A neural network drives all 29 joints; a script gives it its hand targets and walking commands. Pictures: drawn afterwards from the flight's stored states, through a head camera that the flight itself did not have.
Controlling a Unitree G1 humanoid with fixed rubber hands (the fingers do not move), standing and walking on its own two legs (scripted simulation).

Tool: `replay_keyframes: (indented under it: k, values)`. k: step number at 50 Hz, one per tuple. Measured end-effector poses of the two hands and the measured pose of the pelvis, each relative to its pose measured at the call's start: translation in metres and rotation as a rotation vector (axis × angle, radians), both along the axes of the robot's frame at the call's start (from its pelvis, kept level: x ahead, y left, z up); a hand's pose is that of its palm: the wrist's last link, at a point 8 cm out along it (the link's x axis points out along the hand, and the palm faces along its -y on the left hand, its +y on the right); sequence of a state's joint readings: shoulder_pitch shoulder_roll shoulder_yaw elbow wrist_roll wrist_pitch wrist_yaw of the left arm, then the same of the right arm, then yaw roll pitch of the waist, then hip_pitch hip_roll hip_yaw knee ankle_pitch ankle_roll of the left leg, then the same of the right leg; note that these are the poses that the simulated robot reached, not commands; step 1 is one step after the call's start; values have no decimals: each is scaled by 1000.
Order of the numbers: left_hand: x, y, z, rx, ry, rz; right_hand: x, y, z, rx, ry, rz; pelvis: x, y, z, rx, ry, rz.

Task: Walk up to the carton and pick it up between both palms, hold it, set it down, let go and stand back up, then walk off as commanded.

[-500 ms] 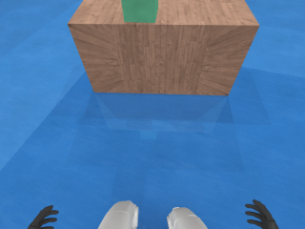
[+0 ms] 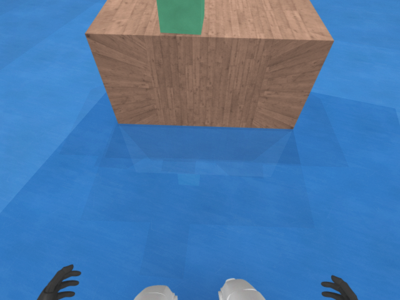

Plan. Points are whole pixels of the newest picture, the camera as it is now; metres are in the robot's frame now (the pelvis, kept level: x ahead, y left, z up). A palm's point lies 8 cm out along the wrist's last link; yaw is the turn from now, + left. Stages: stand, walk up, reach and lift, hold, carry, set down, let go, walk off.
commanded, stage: walk off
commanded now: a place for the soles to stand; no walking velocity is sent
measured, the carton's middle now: out of the picture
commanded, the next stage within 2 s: stand in 0.36 s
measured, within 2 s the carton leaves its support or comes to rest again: neither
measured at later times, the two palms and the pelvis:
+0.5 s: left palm out of the picture +0.11 +0.29 -0.07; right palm out of the picture +0.08 -0.30 -0.10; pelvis -0.01 +0.00 +0.01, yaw +0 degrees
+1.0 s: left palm out of the picture +0.10 +0.29 -0.07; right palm out of the picture +0.05 -0.31 -0.10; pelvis -0.01 +0.00 +0.02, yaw +0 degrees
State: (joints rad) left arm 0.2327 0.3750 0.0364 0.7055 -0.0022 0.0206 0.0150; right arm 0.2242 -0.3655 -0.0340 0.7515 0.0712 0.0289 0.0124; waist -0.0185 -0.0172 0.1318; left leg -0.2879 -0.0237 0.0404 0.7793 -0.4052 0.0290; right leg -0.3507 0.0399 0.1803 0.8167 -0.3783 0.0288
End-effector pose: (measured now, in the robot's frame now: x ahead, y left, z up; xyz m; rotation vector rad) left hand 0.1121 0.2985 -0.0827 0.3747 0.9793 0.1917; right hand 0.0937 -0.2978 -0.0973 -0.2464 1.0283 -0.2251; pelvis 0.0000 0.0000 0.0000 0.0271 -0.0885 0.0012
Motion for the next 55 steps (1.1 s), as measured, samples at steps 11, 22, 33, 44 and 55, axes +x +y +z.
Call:
replay_keyframes:
  k: [11,22,33,44,55]
  values:
    - [4,-2,6,2,-31,3,6,-2,5,1,-37,5,1,-2,2,3,6,0]
    - [-3,-4,9,1,-39,-1,-7,-4,3,3,-18,-5,-7,-4,3,5,0,0]
    - [-10,-8,14,-6,-24,-19,-32,-7,1,4,58,-32,-14,-4,10,4,17,0]
    - [-13,-8,16,-7,-14,-18,-43,-9,1,4,96,-44,-15,-4,14,4,29,1]
    - [-11,-7,16,-9,-5,-14,-40,-8,3,4,100,-46,-11,-3,16,3,41,1]
